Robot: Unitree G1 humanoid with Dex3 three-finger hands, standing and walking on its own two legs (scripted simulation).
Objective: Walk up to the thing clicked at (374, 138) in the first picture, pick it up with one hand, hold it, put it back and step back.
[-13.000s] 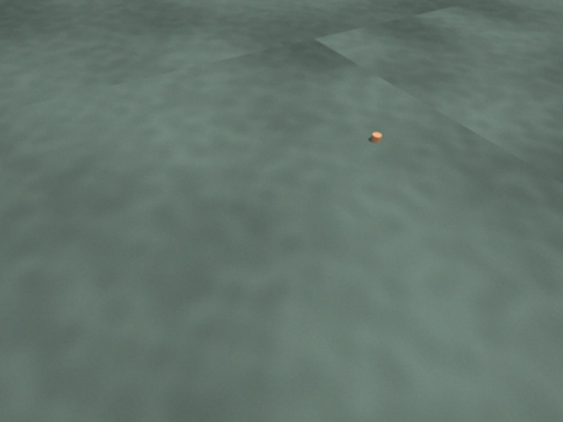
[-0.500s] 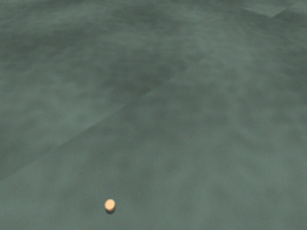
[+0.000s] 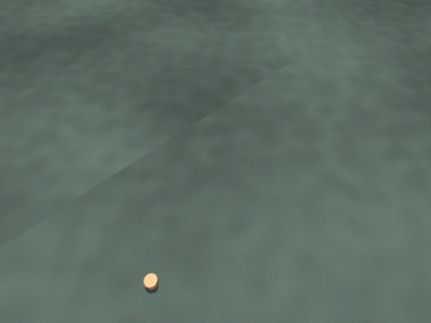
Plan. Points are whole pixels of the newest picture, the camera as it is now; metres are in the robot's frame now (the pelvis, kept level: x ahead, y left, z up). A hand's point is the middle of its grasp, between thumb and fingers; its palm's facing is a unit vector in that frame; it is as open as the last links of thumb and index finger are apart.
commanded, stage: walk up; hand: left
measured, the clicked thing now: (151, 281) +0.39 +0.26 -0.75
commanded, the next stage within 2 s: none
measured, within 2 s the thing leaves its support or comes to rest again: neither
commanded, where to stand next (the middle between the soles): +0.01 +0.02 m, yaw +0 degrees
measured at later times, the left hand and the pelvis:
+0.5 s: hand out of the picture +0.06 +0.26 -0.14, palm faces +0.03 -0.93 -0.36, open 7.4 cm; pelvis -0.01 +0.00 +0.00, yaw +2 degrees
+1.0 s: hand out of the picture +0.04 +0.28 -0.16, palm faces +0.01 -0.95 -0.32, open 7.4 cm; pelvis -0.02 +0.02 +0.01, yaw +1 degrees
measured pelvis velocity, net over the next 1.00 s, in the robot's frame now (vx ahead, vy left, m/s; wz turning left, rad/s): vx -0.02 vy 0.02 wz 0.02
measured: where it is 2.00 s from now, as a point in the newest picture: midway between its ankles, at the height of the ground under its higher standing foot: outside the picture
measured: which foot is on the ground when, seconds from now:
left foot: up 0.00-0.04, down 0.06-1.00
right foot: down 0.00-1.00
